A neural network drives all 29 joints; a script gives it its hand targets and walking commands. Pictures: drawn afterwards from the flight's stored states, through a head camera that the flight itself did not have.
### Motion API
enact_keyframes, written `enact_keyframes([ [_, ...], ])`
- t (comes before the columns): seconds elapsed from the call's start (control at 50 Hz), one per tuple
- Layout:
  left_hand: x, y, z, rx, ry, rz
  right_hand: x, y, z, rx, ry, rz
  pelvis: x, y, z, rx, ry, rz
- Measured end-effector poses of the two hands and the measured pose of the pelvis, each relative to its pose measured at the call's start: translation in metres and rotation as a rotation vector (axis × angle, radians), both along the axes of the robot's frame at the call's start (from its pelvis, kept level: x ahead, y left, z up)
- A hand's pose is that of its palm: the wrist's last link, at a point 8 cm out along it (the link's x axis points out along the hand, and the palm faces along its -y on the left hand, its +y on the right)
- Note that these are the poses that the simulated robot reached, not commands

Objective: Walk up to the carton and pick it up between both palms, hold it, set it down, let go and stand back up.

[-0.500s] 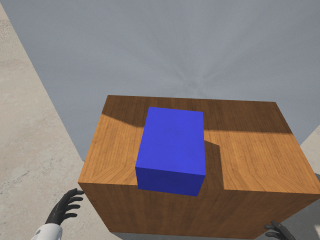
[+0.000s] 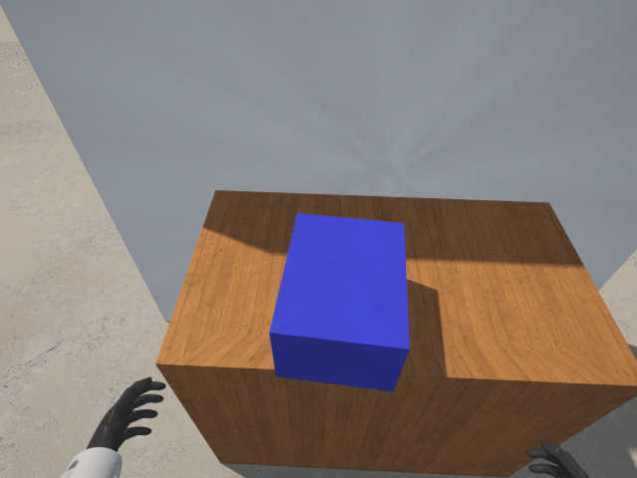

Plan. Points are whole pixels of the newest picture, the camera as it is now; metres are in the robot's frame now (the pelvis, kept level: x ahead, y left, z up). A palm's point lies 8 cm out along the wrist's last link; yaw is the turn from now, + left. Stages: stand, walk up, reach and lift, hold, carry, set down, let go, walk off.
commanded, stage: stand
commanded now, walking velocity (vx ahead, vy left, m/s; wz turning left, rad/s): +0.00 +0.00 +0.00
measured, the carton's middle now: (342, 297) +0.43 -0.02 -0.07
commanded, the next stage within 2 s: none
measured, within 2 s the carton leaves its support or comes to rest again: neither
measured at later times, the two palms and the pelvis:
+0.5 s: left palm (107, 447) +0.19 +0.27 -0.04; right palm out of the picture +0.13 -0.30 -0.06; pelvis +0.00 +0.00 +0.00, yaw +0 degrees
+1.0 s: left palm (102, 455) +0.18 +0.28 -0.05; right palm out of the picture +0.12 -0.30 -0.06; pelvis -0.01 +0.00 +0.00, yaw +0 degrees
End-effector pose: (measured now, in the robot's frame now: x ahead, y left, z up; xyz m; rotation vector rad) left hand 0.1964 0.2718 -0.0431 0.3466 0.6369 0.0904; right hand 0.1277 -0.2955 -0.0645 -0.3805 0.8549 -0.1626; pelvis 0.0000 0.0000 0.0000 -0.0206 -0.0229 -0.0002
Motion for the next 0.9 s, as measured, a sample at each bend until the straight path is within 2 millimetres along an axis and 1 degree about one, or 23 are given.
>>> enact_keyframes([
  [0.9, -0.011, 0.004, -0.002, 0.005, 0.015, 0.009, -0.005, 0.000, 0.002, -0.003, -0.017, -0.003, -0.006, 0.000, 0.000, 0.000, -0.008, 0.000],
])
